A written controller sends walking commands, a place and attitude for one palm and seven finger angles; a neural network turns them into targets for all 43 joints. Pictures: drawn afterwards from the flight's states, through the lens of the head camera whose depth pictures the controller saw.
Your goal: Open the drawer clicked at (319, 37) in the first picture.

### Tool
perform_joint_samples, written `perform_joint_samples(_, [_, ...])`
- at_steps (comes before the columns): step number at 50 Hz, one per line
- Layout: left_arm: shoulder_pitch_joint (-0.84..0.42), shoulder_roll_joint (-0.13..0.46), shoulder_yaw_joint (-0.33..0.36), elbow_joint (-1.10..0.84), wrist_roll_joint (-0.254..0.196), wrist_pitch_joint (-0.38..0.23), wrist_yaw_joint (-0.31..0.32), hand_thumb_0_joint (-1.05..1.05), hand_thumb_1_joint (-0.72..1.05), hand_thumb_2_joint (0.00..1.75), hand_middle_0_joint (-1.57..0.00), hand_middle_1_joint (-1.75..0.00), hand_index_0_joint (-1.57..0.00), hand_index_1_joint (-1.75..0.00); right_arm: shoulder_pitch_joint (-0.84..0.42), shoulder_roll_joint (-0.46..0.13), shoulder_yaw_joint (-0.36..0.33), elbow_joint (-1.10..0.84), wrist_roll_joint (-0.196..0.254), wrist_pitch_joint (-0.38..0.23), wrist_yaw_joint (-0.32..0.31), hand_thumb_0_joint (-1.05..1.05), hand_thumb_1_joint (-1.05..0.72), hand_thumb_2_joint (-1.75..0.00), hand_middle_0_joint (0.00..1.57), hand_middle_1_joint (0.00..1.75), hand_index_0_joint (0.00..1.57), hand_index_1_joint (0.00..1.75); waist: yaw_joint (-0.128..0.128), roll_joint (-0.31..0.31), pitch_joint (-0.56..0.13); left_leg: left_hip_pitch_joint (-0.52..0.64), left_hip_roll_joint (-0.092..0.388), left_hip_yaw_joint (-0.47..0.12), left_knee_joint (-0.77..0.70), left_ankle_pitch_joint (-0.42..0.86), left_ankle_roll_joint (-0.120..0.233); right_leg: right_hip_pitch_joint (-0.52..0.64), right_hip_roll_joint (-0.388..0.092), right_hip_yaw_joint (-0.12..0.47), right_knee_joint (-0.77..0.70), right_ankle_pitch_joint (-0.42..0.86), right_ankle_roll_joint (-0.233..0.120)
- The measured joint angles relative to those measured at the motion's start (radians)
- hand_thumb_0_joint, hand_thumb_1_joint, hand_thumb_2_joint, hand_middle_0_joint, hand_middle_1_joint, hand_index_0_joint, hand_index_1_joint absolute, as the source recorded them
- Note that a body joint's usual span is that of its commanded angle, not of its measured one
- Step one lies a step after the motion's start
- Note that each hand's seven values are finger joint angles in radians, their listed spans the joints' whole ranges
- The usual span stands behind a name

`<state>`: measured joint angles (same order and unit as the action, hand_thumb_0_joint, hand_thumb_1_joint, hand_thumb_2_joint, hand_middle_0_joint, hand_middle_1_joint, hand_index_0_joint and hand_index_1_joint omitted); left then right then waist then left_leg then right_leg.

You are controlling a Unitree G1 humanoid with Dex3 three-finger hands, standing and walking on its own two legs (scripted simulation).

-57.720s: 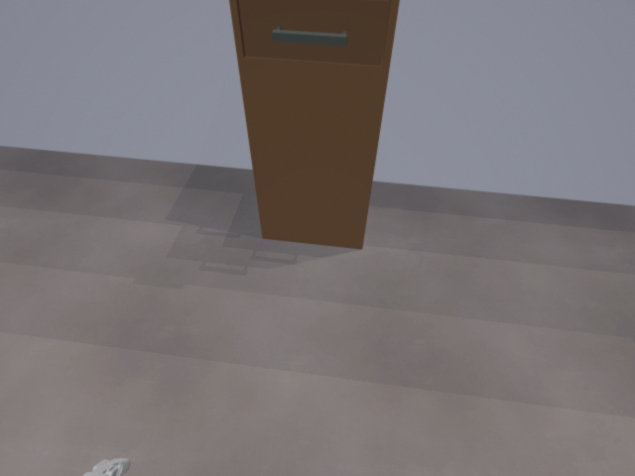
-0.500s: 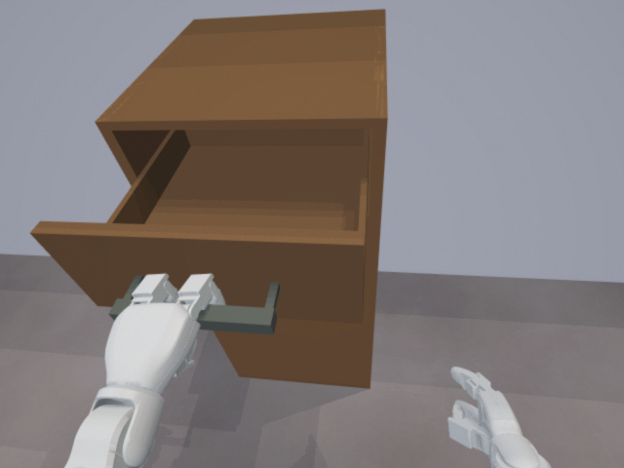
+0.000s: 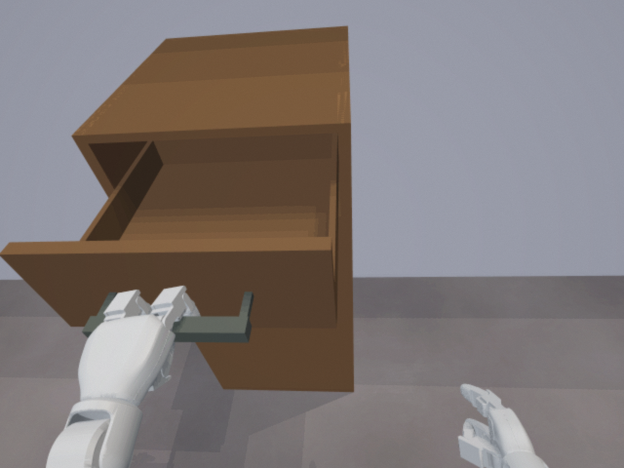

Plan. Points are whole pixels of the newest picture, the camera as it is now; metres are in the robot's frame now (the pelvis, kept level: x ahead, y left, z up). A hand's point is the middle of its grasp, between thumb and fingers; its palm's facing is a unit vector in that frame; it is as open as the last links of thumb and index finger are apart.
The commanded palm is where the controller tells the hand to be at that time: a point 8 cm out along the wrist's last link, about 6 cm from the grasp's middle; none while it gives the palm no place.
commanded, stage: pull the drawer open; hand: left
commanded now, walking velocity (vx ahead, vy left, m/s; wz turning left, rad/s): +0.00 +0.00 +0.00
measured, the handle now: (173, 314) +0.27 +0.20 +0.10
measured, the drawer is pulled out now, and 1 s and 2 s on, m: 0.23 0.28 0.28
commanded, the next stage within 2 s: open the thumb to release the handle in 0.68 s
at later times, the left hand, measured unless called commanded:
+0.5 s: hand (143, 410) +0.16 +0.20 +0.08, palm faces +0.07 -0.18 -0.98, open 5.9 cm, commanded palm +0.10 +0.20 +0.13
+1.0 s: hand (126, 395) +0.17 +0.22 +0.08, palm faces +0.10 -0.15 -0.98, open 6.7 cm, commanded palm +0.14 +0.22 +0.13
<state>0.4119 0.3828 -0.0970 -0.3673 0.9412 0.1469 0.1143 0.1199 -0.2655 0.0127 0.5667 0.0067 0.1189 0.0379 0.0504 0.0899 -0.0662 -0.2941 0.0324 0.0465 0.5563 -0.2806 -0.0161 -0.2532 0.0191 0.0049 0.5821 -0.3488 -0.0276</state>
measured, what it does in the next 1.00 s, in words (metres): stands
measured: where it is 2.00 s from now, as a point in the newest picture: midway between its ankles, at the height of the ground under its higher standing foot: outside the picture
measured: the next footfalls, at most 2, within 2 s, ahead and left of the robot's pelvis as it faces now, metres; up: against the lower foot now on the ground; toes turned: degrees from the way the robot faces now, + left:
none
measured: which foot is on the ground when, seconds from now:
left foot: down 0.00-1.00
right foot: down 0.00-1.00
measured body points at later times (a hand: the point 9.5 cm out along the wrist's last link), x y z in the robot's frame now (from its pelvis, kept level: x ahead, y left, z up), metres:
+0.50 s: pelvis +0.01 +0.01 -0.01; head +0.00 -0.03 +0.44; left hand +0.15 +0.21 +0.13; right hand +0.24 -0.17 -0.09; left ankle +0.01 +0.13 -0.73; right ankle -0.03 -0.10 -0.73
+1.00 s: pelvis +0.00 +0.00 -0.01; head +0.00 -0.04 +0.44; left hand +0.16 +0.23 +0.14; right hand +0.21 -0.20 -0.11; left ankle +0.01 +0.13 -0.73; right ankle -0.03 -0.10 -0.73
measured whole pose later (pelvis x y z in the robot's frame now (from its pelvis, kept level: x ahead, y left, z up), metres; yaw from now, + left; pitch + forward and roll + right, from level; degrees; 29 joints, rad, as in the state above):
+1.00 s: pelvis +0.00 +0.00 -0.01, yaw +1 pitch +2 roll +0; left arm 0.56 0.42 -0.06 -0.47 0.91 0.14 0.19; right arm 0.14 -0.25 0.02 0.57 0.01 0.11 0.01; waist 0.08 0.10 -0.08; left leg -0.36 0.03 0.03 0.65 -0.33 -0.01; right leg -0.30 0.01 -0.01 0.65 -0.39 -0.02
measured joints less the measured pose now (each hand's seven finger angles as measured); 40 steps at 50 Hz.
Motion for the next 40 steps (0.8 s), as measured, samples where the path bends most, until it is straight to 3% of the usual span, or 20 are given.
perform_joint_samples(7, [0.143, 0.001, -0.008, -0.102, 0.009, -0.025, 0.055, 0.05, 0.72, 0.76, -0.24, -1.35, -0.37, -1.31, 0.021, -0.025, -0.022, -0.014, -0.002, -0.005, 0.015, 0.02, -0.90, -0.90, 0.20, 0.29, 0.20, 0.30, 0.012, 0.007, -0.007, -0.027, 0.000, 0.006, 0.035, -0.022, 0.007, -0.023, -0.001, 0.007, 0.023, -0.013, 0.007])
perform_joint_samples(18, [0.279, 0.009, -0.024, -0.192, 0.015, -0.045, 0.107, 0.05, 0.72, 0.76, -0.25, -1.35, -0.37, -1.30, -0.002, 0.021, 0.014, -0.057, 0.001, -0.012, 0.048, 0.02, -0.90, -0.90, 0.20, 0.29, 0.20, 0.30, 0.029, 0.015, -0.033, -0.071, 0.001, 0.015, 0.094, -0.060, 0.014, -0.064, -0.002, 0.016, 0.070, -0.042, 0.016])
perform_joint_samples(28, [0.330, 0.023, -0.028, -0.234, 0.017, -0.044, 0.127, 0.05, 0.71, 0.76, -0.25, -1.34, -0.38, -1.29, -0.009, 0.032, 0.039, -0.083, 0.003, -0.010, 0.060, 0.02, -0.90, -0.90, 0.20, 0.30, 0.20, 0.30, 0.033, 0.011, -0.042, -0.091, 0.006, 0.018, 0.128, -0.083, 0.015, -0.083, 0.002, 0.020, 0.095, -0.057, 0.019])
perform_joint_samples(40, [0.323, 0.041, -0.011, -0.227, 0.015, -0.044, 0.136, 0.04, 0.70, 0.78, -0.27, -1.34, -0.38, -1.30, 0.012, 0.010, 0.020, -0.070, -0.001, -0.011, 0.047, 0.02, -0.90, -0.90, 0.20, 0.29, 0.20, 0.30, 0.025, 0.010, -0.037, -0.102, 0.011, 0.014, 0.142, -0.086, 0.010, -0.093, 0.007, 0.016, 0.110, -0.062, 0.013])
